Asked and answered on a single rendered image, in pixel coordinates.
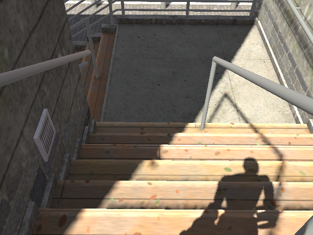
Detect stairs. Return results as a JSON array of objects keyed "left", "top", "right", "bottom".
[
  {"left": 75, "top": 33, "right": 116, "bottom": 123},
  {"left": 31, "top": 122, "right": 313, "bottom": 235}
]

